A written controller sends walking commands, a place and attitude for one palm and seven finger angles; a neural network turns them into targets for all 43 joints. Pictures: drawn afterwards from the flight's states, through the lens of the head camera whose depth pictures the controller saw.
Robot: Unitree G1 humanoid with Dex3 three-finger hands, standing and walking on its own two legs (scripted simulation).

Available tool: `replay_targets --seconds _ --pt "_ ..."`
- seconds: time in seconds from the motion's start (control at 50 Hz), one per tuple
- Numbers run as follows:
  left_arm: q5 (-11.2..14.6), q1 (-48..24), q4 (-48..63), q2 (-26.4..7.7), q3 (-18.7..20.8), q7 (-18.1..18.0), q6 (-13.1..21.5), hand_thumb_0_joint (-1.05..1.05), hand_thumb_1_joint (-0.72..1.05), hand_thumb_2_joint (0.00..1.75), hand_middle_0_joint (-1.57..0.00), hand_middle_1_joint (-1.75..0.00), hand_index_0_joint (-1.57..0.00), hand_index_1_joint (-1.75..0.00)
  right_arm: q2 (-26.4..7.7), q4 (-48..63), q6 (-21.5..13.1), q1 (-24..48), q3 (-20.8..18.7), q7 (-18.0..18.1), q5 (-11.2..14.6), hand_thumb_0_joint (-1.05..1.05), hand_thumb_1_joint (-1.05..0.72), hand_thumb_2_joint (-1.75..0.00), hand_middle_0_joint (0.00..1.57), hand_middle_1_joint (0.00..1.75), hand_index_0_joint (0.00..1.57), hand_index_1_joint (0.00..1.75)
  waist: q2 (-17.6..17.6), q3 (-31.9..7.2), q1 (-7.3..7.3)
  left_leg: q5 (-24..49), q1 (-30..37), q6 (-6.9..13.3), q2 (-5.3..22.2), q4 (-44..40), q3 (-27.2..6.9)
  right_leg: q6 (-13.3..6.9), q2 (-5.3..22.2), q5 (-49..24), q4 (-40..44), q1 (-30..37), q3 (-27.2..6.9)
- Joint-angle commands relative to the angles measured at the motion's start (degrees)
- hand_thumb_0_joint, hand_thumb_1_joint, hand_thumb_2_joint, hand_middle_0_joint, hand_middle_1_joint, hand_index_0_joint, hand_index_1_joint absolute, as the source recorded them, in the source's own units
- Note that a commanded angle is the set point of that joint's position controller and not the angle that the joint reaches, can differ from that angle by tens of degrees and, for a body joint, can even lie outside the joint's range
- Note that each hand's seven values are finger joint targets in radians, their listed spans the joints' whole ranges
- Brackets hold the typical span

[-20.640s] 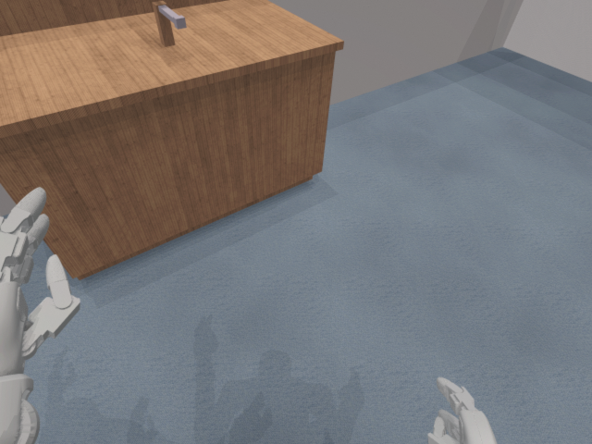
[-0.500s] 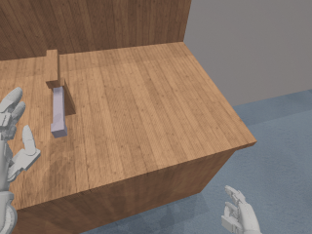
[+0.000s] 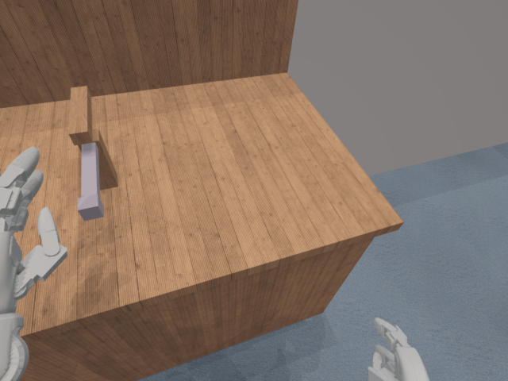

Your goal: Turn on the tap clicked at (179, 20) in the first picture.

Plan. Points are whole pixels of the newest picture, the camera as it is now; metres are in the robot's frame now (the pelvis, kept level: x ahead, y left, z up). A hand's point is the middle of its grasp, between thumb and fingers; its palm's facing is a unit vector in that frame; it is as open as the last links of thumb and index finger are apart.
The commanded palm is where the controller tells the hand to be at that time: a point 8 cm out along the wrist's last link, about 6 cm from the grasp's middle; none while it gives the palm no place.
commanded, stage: come to a stop and stand still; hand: left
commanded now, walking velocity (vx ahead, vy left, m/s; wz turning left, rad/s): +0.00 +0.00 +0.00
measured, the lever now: (91, 207) +0.33 +0.29 +0.08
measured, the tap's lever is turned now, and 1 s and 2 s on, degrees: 0 0 0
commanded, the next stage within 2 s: look again from close up in 0.80 s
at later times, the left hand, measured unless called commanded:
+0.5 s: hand (69, 250) +0.23 +0.25 +0.14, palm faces +0.32 -0.86 -0.40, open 7.5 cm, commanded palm +0.17 +0.28 +0.17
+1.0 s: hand (49, 244) +0.22 +0.26 +0.16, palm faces +0.38 -0.87 -0.33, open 7.5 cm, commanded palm +0.16 +0.29 +0.17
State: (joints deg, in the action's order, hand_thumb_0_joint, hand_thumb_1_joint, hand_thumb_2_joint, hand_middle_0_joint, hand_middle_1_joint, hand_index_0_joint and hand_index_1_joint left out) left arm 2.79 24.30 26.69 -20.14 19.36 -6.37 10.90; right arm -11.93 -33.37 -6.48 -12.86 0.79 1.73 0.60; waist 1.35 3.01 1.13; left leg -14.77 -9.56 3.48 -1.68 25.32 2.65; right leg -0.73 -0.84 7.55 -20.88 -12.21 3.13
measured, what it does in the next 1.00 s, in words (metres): stands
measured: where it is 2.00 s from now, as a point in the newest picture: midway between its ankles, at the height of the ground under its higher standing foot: outside the picture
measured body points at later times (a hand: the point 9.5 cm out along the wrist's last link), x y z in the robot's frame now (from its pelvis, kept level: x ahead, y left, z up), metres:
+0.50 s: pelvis +0.00 +0.00 +0.00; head +0.03 +0.02 +0.44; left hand +0.21 +0.29 +0.16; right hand +0.17 -0.22 -0.08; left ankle -0.01 +0.07 -0.74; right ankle +0.04 -0.11 -0.74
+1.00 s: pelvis +0.00 +0.01 +0.00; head +0.03 +0.05 +0.45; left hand +0.20 +0.31 +0.17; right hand +0.19 -0.20 -0.07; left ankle -0.01 +0.07 -0.74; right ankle +0.04 -0.11 -0.74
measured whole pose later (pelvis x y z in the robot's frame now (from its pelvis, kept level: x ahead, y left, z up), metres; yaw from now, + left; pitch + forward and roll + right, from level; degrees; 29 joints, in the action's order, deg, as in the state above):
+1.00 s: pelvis +0.00 +0.01 +0.00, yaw +0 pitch -1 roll -1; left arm 2.7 22.2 27.6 -20.6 19.9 -5.4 12.4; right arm -10.8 -32.2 -7.9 -11.3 1.8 0.8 0.5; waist 2.7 4.8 2.5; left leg -15.4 -9.8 4.5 -2.6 26.0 3.2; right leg 0.4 0.1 8.3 -22.3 -12.9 2.5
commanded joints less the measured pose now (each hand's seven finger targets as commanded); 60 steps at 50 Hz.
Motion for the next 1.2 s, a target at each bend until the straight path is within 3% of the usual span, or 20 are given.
replay_targets --seconds 0.0,0.08,0.1,0.12,0.14,0.16,0.18,0.24,0.32,0.34,0.36,0.38,0.44,0.48,0.56,0.62,0.72,0.94,1.08,1.18 --pt "0.1 -3.0 10.6 -9.4 6.4 -0.8 4.1 0.00 0.90 0.90 -0.20 -0.30 -0.20 -0.30 -7.2 9.3 -3.4 5.7 -3.0 0.5 0.1 0.00 -0.90 -0.90 0.20 0.30 0.20 0.30 -3.2 -6.6 0.16 1.2 -7.1 -2.2 5.6 -7.4 -6.7 -0.7 4.6 -1.1 2.1 8.7 -7.0" --pt "0.0 -3.6 11.4 -9.3 6.0 -0.7 4.1 0.00 0.90 0.90 -0.20 -0.30 -0.20 -0.30 -7.3 9.2 -3.4 6.0 -3.2 0.5 0.3 0.00 -0.90 -0.90 0.20 0.30 0.20 0.30 -3.7 -7.3 0.02 3.9 -6.3 -2.6 6.0 -7.6 -7.2 -0.8 4.3 -3.5 1.1 9.2 -6.3" --pt "-10.3 -65.9 26.7 -56.1 38.1 -0.7 10.3 0.00 0.90 0.90 -0.20 -0.30 -0.20 -0.30 -9.2 7.7 -6.4 -2.6 -1.8 0.3 -3.0 0.00 -0.90 -0.90 0.20 0.30 0.20 0.30 -3.3 0.6 -0.78 8.6 -14.5 -0.9 6.9 -1.2 -3.4 2.7 2.7 -1.1 -1.2 2.5 -4.6" --pt "-3.4 -31.6 -9.3 -19.5 15.9 2.1 8.1 0.00 0.90 0.90 -0.20 -0.30 -0.20 -0.30 -1.5 5.3 -5.9 3.7 0.2 0.2 -0.6 0.00 -0.90 -0.90 0.20 0.30 0.20 0.30 -4.2 -11.1 0.27 11.5 -5.1 -1.2 5.8 -4.4 -6.5 -1.8 6.5 2.0 -1.9 1.1 -3.8" --pt "-0.3 -17.7 -2.3 -13.5 12.1 1.6 6.8 0.00 0.90 0.90 -0.20 -0.30 -0.20 -0.30 -4.4 7.9 -4.9 4.9 -2.6 -0.8 1.0 0.00 -0.90 -0.90 0.20 0.30 0.20 0.30 -11.3 -11.8 1.44 17.4 1.1 -4.2 5.3 -4.5 -3.9 -2.9 3.1 -5.0 -5.5 5.3 -3.2" --pt "-0.7 -17.3 -3.7 -10.2 8.0 1.8 6.3 0.00 0.90 0.90 -0.20 -0.30 -0.20 -0.30 -6.3 9.0 -5.5 2.6 -3.1 -0.9 0.6 0.00 -0.90 -0.90 0.20 0.30 0.20 0.30 -12.8 -12.2 1.15 14.8 -2.0 -3.8 6.5 -3.2 -3.2 -2.9 4.1 -5.0 -6.2 6.6 -5.3" --pt "-0.2 -15.7 0.2 -10.4 6.5 2.4 7.1 0.00 0.90 0.90 -0.20 -0.30 -0.20 -0.30 -6.6 9.1 -5.7 2.3 -3.2 -1.4 0.7 0.00 -0.90 -0.90 0.20 0.30 0.20 0.30 -13.4 -11.8 1.12 12.5 -3.7 -3.4 6.2 -2.6 -3.9 -2.2 5.0 -6.0 -5.7 6.8 -6.7" --pt "0.8 -2.4 6.0 -4.9 1.9 2.3 7.1 0.00 0.90 0.90 -0.20 -0.30 -0.20 -0.30 -6.0 9.7 -5.7 4.8 -2.7 -3.3 1.5 0.00 -0.90 -0.90 0.20 0.30 0.20 0.30 -6.5 -10.1 1.48 8.0 -5.5 -2.5 6.2 -4.3 -3.9 -1.2 4.8 -6.2 -4.7 8.9 -6.2" --pt "0.3 -2.3 5.6 -11.7 8.3 1.1 6.6 0.00 0.90 0.90 -0.20 -0.30 -0.20 -0.30 -6.8 10.0 -5.3 5.5 -2.9 -1.9 0.9 0.00 -0.90 -0.90 0.20 0.30 0.20 0.30 9.6 -7.1 1.71 1.5 -7.0 -2.5 5.6 -4.6 -4.9 -0.4 4.7 0.9 0.0 5.9 -7.3" --pt "0.3 -3.7 7.1 -15.3 12.1 0.4 6.5 0.00 0.90 0.90 -0.20 -0.30 -0.20 -0.30 -7.0 9.5 -4.9 6.3 -2.8 -1.4 0.9 0.00 -0.90 -0.90 0.20 0.30 0.20 0.30 7.5 -7.1 1.35 1.8 -5.8 -2.6 5.2 -4.8 -4.7 -0.6 4.6 1.6 0.1 4.7 -7.2" --pt "0.5 -4.7 5.9 -13.7 11.5 0.7 6.8 0.00 0.90 0.90 -0.20 -0.30 -0.20 -0.30 -6.6 9.9 -4.8 6.1 -2.5 -0.9 0.7 0.00 -0.90 -0.90 0.20 0.30 0.20 0.30 7.4 -6.7 1.09 1.4 -6.2 -2.4 5.1 -5.1 -5.1 -0.6 4.8 3.0 0.3 4.3 -6.8" --pt "0.7 -6.9 7.7 -14.3 12.0 0.8 7.3 0.00 0.90 0.90 -0.20 -0.30 -0.20 -0.30 -6.5 10.2 -5.0 6.3 -2.3 -0.5 0.6 0.00 -0.90 -0.90 0.20 0.30 0.20 0.30 4.3 -6.6 0.93 2.0 -5.8 -2.3 5.2 -5.3 -5.3 -0.7 4.8 2.0 -0.1 4.2 -7.3" --pt "0.1 -13.4 13.9 -15.6 11.8 0.7 8.2 0.00 0.90 0.90 -0.20 -0.30 -0.20 -0.30 -6.0 9.7 -5.6 7.4 -1.8 0.1 0.4 0.00 -0.90 -0.90 0.20 0.30 0.20 0.30 -8.5 -8.3 0.70 5.9 -3.9 -2.3 5.7 -5.6 -5.0 -0.9 4.4 -3.9 -3.1 5.7 -6.8" --pt "0.2 -13.1 13.9 -12.9 8.9 0.8 8.3 0.00 0.90 0.90 -0.20 -0.30 -0.20 -0.30 -5.8 9.6 -6.3 6.3 -1.8 0.0 0.2 0.00 -0.90 -0.90 0.20 0.30 0.20 0.30 -10.1 -9.5 0.95 8.5 -4.0 -2.3 5.8 -4.7 -5.0 -0.9 4.5 -7.0 -3.3 7.9 -6.0" --pt "0.0 -8.8 14.4 -8.6 4.8 0.7 7.8 0.00 0.90 0.90 -0.20 -0.30 -0.20 -0.30 -6.3 8.8 -7.2 5.6 -2.0 -0.7 0.0 0.00 -0.90 -0.90 0.20 0.30 0.20 0.30 -7.5 -11.5 0.74 16.2 -0.5 -3.5 5.4 -3.0 -4.7 -1.0 4.2 -11.7 -2.9 8.2 -5.2" --pt "-0.3 -4.7 11.7 -8.7 5.5 0.4 6.9 0.00 0.90 0.90 -0.20 -0.30 -0.20 -0.30 -6.9 8.6 -6.4 4.8 -2.9 -1.0 0.1 0.00 -0.90 -0.90 0.20 0.30 0.20 0.30 -3.4 -10.6 0.72 16.4 -1.8 -3.9 6.0 -3.2 -5.1 -0.9 4.3 -12.9 -2.7 8.8 -5.5" --pt "0.1 -3.8 7.5 -9.5 7.2 0.6 6.0 0.00 0.90 0.90 -0.20 -0.30 -0.20 -0.30 -6.8 9.4 -4.2 5.4 -2.8 -0.4 0.4 0.00 -0.90 -0.90 0.20 0.30 0.20 0.30 -1.9 -7.6 0.51 12.8 -4.8 -4.4 6.4 -5.6 -5.5 -0.5 4.1 -9.7 -2.0 7.9 -5.0" --pt "-0.3 -7.9 16.6 -10.9 6.5 0.0 6.1 0.00 0.90 0.90 -0.20 -0.30 -0.20 -0.30 -6.6 10.1 -4.9 6.8 -2.4 -0.2 0.3 0.00 -0.90 -0.90 0.20 0.30 0.20 0.30 -7.5 -9.8 0.61 13.7 -3.1 -4.9 6.0 -6.3 -5.7 -0.4 3.2 -10.1 -3.1 9.7 -4.1" --pt "0.1 -4.9 10.8 -9.5 6.3 0.2 5.6 0.00 0.90 0.90 -0.20 -0.30 -0.20 -0.30 -6.7 9.9 -3.9 5.5 -2.7 -0.2 0.2 0.00 -0.90 -0.90 0.20 0.30 0.20 0.30 -3.6 -8.1 0.56 11.1 -5.1 -5.1 6.4 -7.1 -6.3 -0.4 3.5 -8.3 -1.9 9.7 -3.9" --pt "-0.2 -6.0 10.2 -9.0 5.4 0.4 5.6 0.00 0.90 0.90 -0.20 -0.30 -0.20 -0.30 -6.9 9.7 -3.7 5.7 -2.7 -0.1 0.3 0.00 -0.90 -0.90 0.20 0.30 0.20 0.30 -4.5 -6.2 0.48 5.5 -7.2 -4.7 6.7 -9.2 -6.9 -0.1 3.1 -4.6 -1.6 9.2 -4.0"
